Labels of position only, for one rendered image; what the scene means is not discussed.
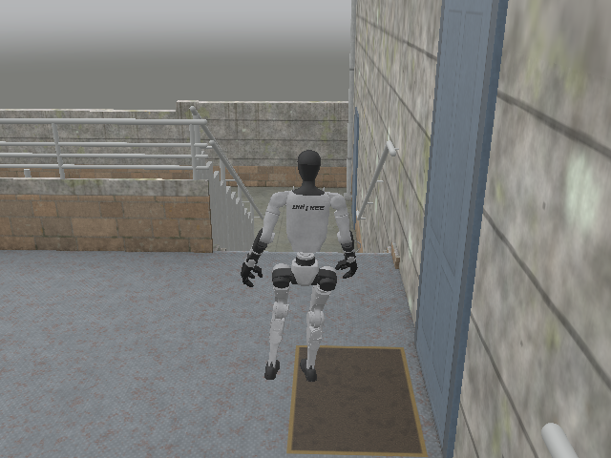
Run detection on robot right hand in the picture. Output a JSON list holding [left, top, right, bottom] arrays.
[[335, 260, 358, 279]]

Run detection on robot right forearm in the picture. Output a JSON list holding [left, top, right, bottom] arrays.
[[341, 230, 356, 263]]

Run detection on left robot shin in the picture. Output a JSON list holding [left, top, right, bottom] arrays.
[[268, 302, 285, 368]]

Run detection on robot left upper arm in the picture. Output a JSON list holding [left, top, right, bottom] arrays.
[[259, 191, 288, 244]]

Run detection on robot left forearm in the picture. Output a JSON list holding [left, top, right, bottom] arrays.
[[244, 228, 267, 267]]

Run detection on right robot thigh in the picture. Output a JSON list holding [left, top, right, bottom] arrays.
[[306, 266, 337, 328]]

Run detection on robot right upper arm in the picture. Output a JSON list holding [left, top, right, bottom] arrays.
[[327, 192, 352, 244]]

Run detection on robot left hand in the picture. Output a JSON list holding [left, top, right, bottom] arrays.
[[241, 262, 263, 287]]

